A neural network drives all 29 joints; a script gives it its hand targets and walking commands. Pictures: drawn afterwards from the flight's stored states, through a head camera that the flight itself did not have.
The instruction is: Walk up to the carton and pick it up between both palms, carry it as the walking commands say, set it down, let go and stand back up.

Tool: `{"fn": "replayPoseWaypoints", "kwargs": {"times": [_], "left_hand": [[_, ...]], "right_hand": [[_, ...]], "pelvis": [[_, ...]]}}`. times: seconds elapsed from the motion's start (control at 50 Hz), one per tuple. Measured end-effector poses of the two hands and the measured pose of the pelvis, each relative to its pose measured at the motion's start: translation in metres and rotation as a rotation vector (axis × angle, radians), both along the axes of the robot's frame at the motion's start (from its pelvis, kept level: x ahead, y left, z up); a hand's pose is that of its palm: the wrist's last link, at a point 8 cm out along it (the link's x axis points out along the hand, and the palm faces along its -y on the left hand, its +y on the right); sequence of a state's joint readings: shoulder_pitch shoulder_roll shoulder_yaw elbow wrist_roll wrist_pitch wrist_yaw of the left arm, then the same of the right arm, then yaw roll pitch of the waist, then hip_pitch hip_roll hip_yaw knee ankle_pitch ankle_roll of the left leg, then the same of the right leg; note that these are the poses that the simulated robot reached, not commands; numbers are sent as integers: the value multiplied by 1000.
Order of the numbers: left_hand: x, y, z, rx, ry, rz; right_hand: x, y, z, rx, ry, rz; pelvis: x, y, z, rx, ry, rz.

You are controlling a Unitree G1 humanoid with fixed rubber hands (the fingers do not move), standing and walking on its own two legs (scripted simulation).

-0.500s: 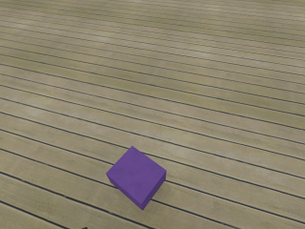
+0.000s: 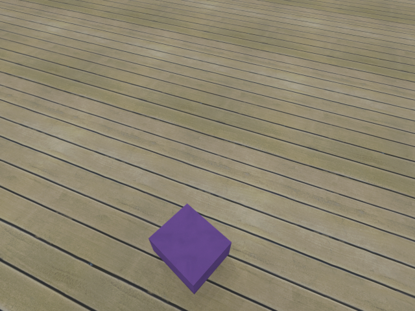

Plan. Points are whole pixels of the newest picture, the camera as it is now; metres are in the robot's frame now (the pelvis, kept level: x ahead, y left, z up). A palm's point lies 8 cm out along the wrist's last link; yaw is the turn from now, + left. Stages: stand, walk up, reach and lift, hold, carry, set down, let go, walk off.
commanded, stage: walk up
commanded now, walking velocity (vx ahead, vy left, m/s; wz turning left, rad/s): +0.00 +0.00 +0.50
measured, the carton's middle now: (190, 246) +0.49 +0.07 -0.70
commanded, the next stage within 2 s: none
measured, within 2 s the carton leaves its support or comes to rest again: neither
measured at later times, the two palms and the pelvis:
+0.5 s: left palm out of the picture +0.00 +0.29 -0.16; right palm out of the picture +0.04 -0.24 -0.10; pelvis -0.02 +0.01 +0.00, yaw +17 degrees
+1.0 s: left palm out of the picture -0.05 +0.11 -0.14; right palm (369, 269) +0.22 -0.36 -0.13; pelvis +0.02 -0.13 -0.01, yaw +33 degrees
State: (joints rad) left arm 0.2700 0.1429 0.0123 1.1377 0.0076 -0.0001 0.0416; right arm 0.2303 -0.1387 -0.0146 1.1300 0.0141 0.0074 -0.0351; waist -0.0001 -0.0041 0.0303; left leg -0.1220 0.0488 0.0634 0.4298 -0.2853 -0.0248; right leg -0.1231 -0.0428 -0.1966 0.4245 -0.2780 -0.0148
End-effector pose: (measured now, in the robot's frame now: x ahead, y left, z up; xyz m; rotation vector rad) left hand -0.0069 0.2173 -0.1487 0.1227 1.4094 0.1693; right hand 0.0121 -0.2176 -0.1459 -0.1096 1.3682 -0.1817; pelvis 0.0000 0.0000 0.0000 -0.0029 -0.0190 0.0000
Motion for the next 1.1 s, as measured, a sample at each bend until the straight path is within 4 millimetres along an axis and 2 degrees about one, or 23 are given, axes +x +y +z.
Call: {"fn": "replayPoseWaypoints", "kwargs": {"times": [0.1, 0.18, 0.3, 0.36, 0.44, 0.52, 0.6, 0.72, 0.8, 0.86, 0.9, 0.94, 1.0, 1.1], "left_hand": [[-4, 12, -12, 38, -55, 72], [-9, 28, -25, 61, -104, 92], [-15, 56, -47, 39, -106, 106], [-8, 67, -41, 30, -125, 90], [6, 73, -25, 27, -195, 122], [12, 70, -13, 23, -217, 162], [15, 58, -8, 13, -215, 183], [22, 21, -3, 4, -240, 220], [25, -14, 1, 14, -257, 251], [15, -44, 1, 48, -249, 289], [-1, -67, 4, 53, -217, 314], [-18, -87, 9, 62, -191, 360], [-41, -109, 13, 86, -165, 448], [-72, -141, 6, 103, -118, 552]], "right_hand": [[10, -9, -9, -24, -27, 58], [29, -13, -15, -71, -45, 139], [63, 5, -8, -117, -139, 244], [55, 6, 6, -149, -117, 249], [38, -5, 29, -189, -36, 254], [24, -25, 47, -223, 31, 282], [17, -50, 56, -256, 79, 309], [28, -94, 56, -278, 105, 357], [58, -128, 44, -268, 80, 401], [98, -154, 24, -258, 25, 453], [128, -161, 16, -257, -16, 489], [159, -158, 14, -239, -61, 535], [203, -144, 13, -193, -125, 611], [266, -101, 19, -113, -251, 716]], "pelvis": [[-13, 1, -16, -17, 16, 66], [-24, 8, -30, -40, 13, 127], [-34, 22, -41, -40, 2, 175], [-33, 22, -32, -48, 4, 199], [-26, 18, -14, -63, 19, 248], [-25, 11, -2, -85, 28, 307], [-25, -4, 2, -95, 36, 355], [-19, -40, 1, -80, 49, 415], [-8, -72, -5, -56, 59, 443], [0, -97, -15, -42, 56, 455], [4, -109, -16, -51, 36, 487], [9, -119, -13, -45, 20, 524], [18, -132, -11, -40, 5, 571], [34, -150, -15, -54, 8, 623]]}}
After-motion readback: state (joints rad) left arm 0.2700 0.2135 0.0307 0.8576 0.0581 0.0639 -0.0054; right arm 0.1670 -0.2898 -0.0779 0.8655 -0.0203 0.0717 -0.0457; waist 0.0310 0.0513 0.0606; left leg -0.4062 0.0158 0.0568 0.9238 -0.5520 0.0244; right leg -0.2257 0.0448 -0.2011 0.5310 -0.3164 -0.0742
